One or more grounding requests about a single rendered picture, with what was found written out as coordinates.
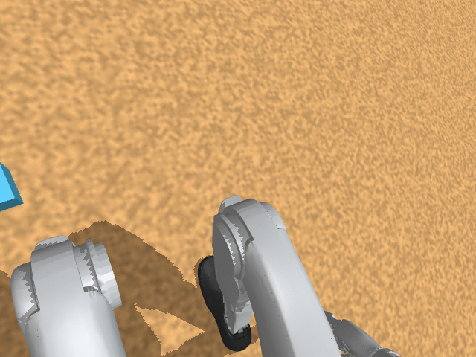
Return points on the right robot foot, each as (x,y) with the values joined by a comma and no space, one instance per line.
(213,297)

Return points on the right robot hand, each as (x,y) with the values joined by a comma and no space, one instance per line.
(351,339)

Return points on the carton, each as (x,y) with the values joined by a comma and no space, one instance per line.
(9,194)

